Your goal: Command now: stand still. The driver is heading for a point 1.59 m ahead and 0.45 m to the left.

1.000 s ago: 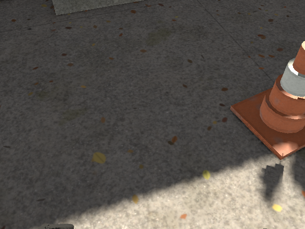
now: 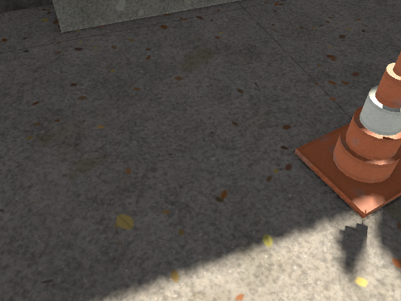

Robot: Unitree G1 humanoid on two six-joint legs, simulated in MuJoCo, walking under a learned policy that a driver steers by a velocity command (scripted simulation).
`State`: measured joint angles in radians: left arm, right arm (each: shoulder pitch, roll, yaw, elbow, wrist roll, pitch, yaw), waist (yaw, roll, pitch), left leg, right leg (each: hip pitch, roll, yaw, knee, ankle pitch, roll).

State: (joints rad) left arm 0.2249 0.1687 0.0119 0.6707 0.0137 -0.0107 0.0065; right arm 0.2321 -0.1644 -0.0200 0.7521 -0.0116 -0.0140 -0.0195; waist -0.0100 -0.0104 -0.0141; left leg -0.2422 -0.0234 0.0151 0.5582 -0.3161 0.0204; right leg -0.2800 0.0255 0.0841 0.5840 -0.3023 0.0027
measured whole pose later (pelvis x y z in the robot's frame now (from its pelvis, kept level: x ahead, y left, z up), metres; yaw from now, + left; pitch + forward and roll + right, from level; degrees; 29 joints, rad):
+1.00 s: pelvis +0.03 -0.01 +0.01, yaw +0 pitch +1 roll +1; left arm 0.32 0.21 0.02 0.96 -0.02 -0.05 0.00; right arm 0.43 -0.24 -0.02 0.96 0.02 -0.03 -0.04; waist -0.03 0.03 -0.06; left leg -0.13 -0.01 0.00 0.38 -0.28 0.04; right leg -0.36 -0.02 -0.02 0.79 -0.43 -0.05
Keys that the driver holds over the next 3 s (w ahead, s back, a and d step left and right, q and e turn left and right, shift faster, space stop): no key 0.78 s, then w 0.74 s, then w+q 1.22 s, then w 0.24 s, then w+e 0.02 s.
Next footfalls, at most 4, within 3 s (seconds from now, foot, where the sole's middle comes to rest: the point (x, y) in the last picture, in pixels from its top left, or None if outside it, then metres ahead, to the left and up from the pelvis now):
1.08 right None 0.09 -0.15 -0.77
1.56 left None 0.49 0.08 -0.77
2.06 right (238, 240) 0.76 -0.12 -0.77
2.58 left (144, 209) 0.90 0.25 -0.77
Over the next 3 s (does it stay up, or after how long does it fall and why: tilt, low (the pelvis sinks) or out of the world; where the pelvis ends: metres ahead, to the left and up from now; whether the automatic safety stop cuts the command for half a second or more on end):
stays up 1.00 0.21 0.01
